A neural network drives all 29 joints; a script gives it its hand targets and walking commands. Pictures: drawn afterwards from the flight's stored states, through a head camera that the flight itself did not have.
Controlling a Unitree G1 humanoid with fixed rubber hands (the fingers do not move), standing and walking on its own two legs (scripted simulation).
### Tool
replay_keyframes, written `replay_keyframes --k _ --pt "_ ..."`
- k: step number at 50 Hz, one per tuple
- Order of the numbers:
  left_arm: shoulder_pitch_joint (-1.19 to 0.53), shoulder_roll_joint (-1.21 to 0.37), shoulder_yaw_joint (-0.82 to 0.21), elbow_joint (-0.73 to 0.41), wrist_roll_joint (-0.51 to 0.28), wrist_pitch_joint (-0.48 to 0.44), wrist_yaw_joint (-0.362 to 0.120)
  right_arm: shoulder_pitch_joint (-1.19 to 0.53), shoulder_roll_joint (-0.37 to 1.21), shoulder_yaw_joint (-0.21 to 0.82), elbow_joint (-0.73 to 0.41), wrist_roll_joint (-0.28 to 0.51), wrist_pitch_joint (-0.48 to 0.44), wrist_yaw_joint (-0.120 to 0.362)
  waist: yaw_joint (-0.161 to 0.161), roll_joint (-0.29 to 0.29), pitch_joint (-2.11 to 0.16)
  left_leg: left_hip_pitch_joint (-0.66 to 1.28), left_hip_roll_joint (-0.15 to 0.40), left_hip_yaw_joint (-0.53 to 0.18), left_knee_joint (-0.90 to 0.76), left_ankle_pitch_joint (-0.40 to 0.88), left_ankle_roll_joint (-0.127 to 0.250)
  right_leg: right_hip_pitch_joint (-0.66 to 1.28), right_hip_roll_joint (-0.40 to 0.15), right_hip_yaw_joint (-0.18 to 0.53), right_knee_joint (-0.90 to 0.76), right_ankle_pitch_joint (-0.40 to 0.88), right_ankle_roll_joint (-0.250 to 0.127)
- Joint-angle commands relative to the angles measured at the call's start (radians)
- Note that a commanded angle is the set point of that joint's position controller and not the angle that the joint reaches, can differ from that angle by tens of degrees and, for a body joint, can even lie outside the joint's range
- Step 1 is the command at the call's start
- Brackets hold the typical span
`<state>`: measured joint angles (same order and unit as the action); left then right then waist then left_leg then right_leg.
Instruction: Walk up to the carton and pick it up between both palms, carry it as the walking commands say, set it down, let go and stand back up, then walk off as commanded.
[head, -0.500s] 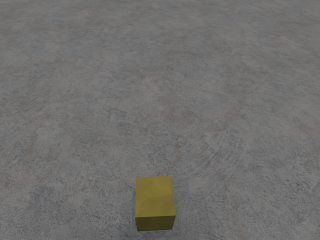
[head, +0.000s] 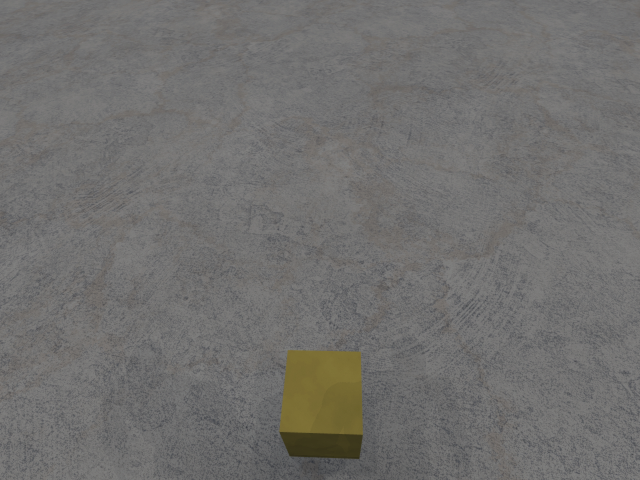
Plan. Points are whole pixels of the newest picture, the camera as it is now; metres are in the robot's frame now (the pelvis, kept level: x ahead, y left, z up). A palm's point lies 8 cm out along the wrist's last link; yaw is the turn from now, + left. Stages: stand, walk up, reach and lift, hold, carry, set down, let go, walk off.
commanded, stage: walk up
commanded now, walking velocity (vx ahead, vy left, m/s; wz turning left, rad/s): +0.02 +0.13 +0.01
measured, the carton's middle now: (324, 405) +0.44 +0.04 -0.65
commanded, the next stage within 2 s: stand in 0.66 s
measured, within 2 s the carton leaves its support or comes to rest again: neither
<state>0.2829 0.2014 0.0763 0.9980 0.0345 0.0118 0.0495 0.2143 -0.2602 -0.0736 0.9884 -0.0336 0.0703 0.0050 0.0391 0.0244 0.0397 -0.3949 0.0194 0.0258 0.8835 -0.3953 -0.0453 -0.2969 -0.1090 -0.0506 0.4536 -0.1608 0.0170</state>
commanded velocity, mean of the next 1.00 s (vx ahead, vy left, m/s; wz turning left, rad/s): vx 0.00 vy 0.01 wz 0.00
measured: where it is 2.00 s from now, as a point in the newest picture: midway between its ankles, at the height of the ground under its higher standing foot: outside the picture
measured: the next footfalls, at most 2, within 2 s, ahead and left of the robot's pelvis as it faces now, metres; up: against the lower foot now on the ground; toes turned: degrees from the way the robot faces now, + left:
left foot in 0.12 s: +0.04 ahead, +0.16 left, +0.00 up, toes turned -3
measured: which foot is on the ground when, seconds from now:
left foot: up 0.00-0.10, down 0.12-1.00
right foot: down 0.00-1.00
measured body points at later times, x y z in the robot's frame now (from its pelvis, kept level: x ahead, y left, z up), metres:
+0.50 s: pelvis +0.02 +0.05 +0.00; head +0.03 +0.05 +0.45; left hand +0.02 +0.28 -0.16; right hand +0.05 -0.18 -0.15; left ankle +0.00 +0.16 -0.74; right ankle +0.03 -0.10 -0.74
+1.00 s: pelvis +0.01 +0.04 -0.02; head +0.07 +0.04 +0.43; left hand +0.17 +0.28 -0.15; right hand +0.17 -0.20 -0.14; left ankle +0.00 +0.16 -0.74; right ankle +0.03 -0.10 -0.74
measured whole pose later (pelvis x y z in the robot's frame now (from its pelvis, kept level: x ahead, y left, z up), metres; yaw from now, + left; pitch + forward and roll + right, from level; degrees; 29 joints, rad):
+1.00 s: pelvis +0.01 +0.04 -0.02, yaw +0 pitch +5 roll +0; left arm 0.00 0.22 -0.02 0.76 -0.06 0.36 0.03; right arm 0.03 -0.24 0.00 0.70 0.05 0.38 -0.02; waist -0.01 0.01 0.02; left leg -0.39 0.01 0.03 0.62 -0.33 0.01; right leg -0.43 -0.06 -0.01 0.61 -0.28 0.03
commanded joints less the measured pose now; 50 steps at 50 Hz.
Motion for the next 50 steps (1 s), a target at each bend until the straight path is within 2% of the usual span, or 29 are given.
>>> replay_keyframes --k 1,2,3,4,5,6,7,8,9,10,12,13,15,16,17,20,43,44,45,46,47,48,49,50 --pt "0.029 0.165 0.037 -0.035 0.003 -0.003 -0.005 0.038 -0.003 0.007 -0.046 0.006 -0.007 0.004 -0.003 -0.29 -0.026 0.047 0.001 0.008 -0.139 -0.011 0.009 0.01 -0.191 0.191 -0.216 -0.062 -0.152" --pt "0.007 0.157 0.032 -0.036 0.003 -0.002 -0.012 0.046 0.005 0.012 -0.042 0.012 -0.016 0.001 -0.01 -0.298 -0.041 0.107 -0.012 0.021 -0.212 0.007 0.013 -0.005 -0.169 0.18 -0.216 -0.07 -0.149" --pt "-0.006 0.123 0.016 -0.021 -0.002 -0.001 -0.022 0.094 0.033 0.022 -0.015 0.022 -0.029 -0.004 -0.039 -0.283 -0.068 0.211 -0.028 0.041 -0.354 0.077 0.015 -0.015 -0.122 0.143 -0.19 -0.082 -0.128" --pt "0.01 0.108 0.006 0.002 -0.014 0.004 -0.026 0.14 0.03 0.021 0.007 0.025 -0.044 -0.011 -0.064 -0.239 -0.072 0.315 -0.046 0.07 -0.494 0.152 0.017 -0.049 -0.073 0.099 -0.141 -0.105 -0.096" --pt "0.059 0.09 -0.003 0.01 -0.022 0.004 -0.032 0.169 -0.02 0.013 0.022 0.021 -0.059 -0.02 -0.059 -0.099 -0.05 0.392 0.02 -0.001 -0.605 0.205 0.017 -0.105 -0.041 0.068 -0.073 -0.144 -0.06" --pt "0.092 0.029 -0.024 0.001 -0.027 0.001 -0.038 0.18 -0.102 0.0 0.022 0.007 -0.07 -0.027 -0.044 0.13 -0.053 0.394 0.231 -0.234 -0.706 0.135 0.031 -0.146 0.001 0.029 0.06 -0.206 -0.021" --pt "0.071 0.023 -0.037 -0.01 -0.032 0.012 -0.03 0.081 -0.149 0.006 -0.017 0.01 -0.07 -0.026 -0.031 0.247 0.005 0.176 0.343 -0.358 -0.775 -0.024 0.128 -0.106 0.046 0.007 0.083 -0.326 0.005" --pt "0.034 0.051 -0.029 -0.005 -0.031 0.025 -0.034 -0.001 -0.09 0.017 -0.026 0.003 -0.071 -0.022 -0.028 0.206 0.064 0.081 0.274 -0.304 -0.773 -0.119 0.147 -0.015 0.028 0.071 0.134 -0.284 0.004" --pt "0.051 0.057 -0.03 0.009 -0.035 0.026 -0.043 -0.041 -0.055 0.029 -0.027 0.012 -0.077 -0.024 -0.006 0.178 0.085 0.077 0.21 -0.225 -0.759 -0.082 0.133 0.014 0.045 0.056 0.13 -0.2 0.003" --pt "0.076 0.054 -0.029 0.027 -0.029 0.021 -0.044 -0.053 -0.044 0.031 -0.023 0.013 -0.082 -0.026 -0.001 0.161 0.08 0.095 0.179 -0.173 -0.732 0.011 0.124 0.028 0.057 0.038 0.12 -0.143 0.003" --pt "0.096 0.051 -0.029 0.054 -0.022 0.004 -0.037 -0.04 -0.027 0.034 -0.007 0.023 -0.091 -0.033 0.004 0.128 0.039 0.159 0.152 -0.116 -0.653 0.27 0.116 0.079 0.055 0.035 0.02 -0.032 0.002" --pt "0.104 0.047 -0.031 0.066 -0.024 -0.004 -0.03 -0.013 -0.027 0.035 0.008 0.027 -0.094 -0.034 0.004 0.115 0.015 0.187 0.143 -0.104 -0.62 0.342 0.112 0.122 0.043 0.036 -0.042 0.026 0.001" --pt "0.1 0.072 -0.033 0.075 -0.027 -0.016 -0.02 0.021 -0.028 0.037 0.034 0.033 -0.098 -0.033 -0.01 0.096 -0.003 0.202 0.115 -0.096 -0.586 0.337 0.095 0.176 -0.004 0.074 -0.112 0.099 -0.003" --pt "0.067 0.073 -0.034 0.072 -0.027 -0.017 -0.02 0.045 -0.009 0.041 0.043 0.036 -0.097 -0.033 -0.03 0.029 0.015 0.207 0.078 -0.079 -0.599 0.33 0.086 0.162 -0.006 0.091 -0.11 0.126 -0.012" --pt "0.062 0.063 -0.036 0.081 -0.025 -0.017 -0.021 0.057 0.0 0.044 0.059 0.038 -0.094 -0.037 -0.03 -0.007 0.026 0.237 0.075 -0.071 -0.596 0.32 0.084 0.133 -0.001 0.091 -0.123 0.109 -0.016" --pt "0.065 0.049 -0.043 0.098 -0.027 -0.017 -0.019 0.067 -0.004 0.047 0.083 0.035 -0.094 -0.038 -0.028 -0.032 0.02 0.262 0.077 -0.073 -0.595 0.344 0.085 0.136 0.007 0.08 -0.137 0.095 -0.011" --pt "0.053 0.057 -0.051 0.125 -0.029 -0.019 -0.012 0.163 0.01 0.05 0.13 0.029 -0.101 -0.046 -0.038 -0.019 0.02 0.239 0.077 -0.057 -0.582 0.374 0.082 0.159 -0.001 0.066 -0.12 0.113 -0.02" --pt "-0.739 0.052 -0.112 -0.513 -0.11 -0.001 -0.021 -0.712 -0.098 0.062 -0.622 0.107 -0.078 -0.048 -0.027 0.009 -0.133 -0.089 -0.029 0.006 -0.415 -0.016 0.054 -0.087 0.106 0.014 0.042 -0.234 -0.073" --pt "-0.523 0.118 -0.064 -0.385 -0.072 0.095 -0.001 -0.442 -0.086 0.047 -0.424 0.103 0.034 -0.061 -0.032 0.047 -0.059 -0.12 0.003 0.025 -0.411 -0.068 0.042 -0.091 0.096 -0.003 0.07 -0.247 -0.066" --pt "-0.454 0.134 -0.078 -0.393 -0.103 0.177 0.0 -0.384 -0.115 0.065 -0.442 0.127 0.12 -0.048 -0.031 0.065 -0.063 -0.14 -0.005 0.047 -0.438 -0.113 0.049 -0.041 0.09 -0.054 0.095 -0.29 -0.06" --pt "-0.4 0.137 -0.082 -0.352 -0.104 0.266 -0.001 -0.335 -0.116 0.062 -0.428 0.124 0.218 -0.03 -0.035 0.048 -0.082 -0.148 0.0 0.038 -0.456 -0.144 0.059 -0.021 0.103 -0.068 0.105 -0.279 -0.056" --pt "-0.343 0.119 -0.091 -0.311 -0.114 0.371 -0.01 -0.25 -0.081 0.075 -0.375 0.104 0.334 -0.019 -0.032 0.008 -0.042 -0.149 -0.001 0.029 -0.461 -0.103 0.069 -0.027 0.111 -0.051 0.094 -0.25 -0.061" --pt "-0.286 0.112 -0.075 -0.306 -0.111 0.473 -0.017 -0.164 -0.062 0.055 -0.355 0.071 0.446 -0.021 -0.05 -0.022 -0.054 -0.172 0.001 0.002 -0.427 -0.023 0.081 -0.022 0.117 -0.014 0.114 -0.195 -0.065" --pt "-0.212 0.093 -0.062 -0.283 -0.1 0.549 -0.028 -0.085 -0.043 0.047 -0.335 0.065 0.525 -0.023 -0.055 -0.054 -0.077 -0.14 -0.008 -0.021 -0.388 0.122 0.087 -0.035 0.111 0.015 0.121 -0.089 -0.062"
